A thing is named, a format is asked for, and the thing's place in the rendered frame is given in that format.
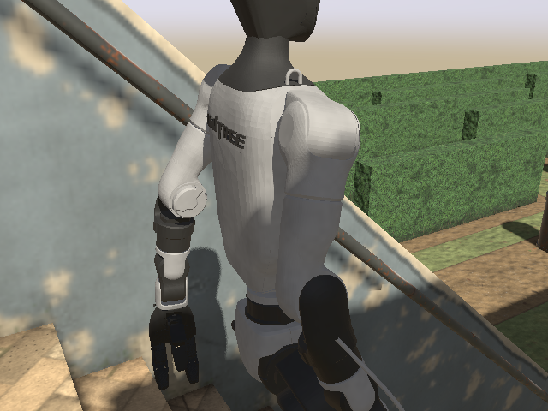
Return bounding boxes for stairs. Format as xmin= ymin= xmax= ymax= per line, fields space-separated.
xmin=0 ymin=323 xmax=274 ymax=411

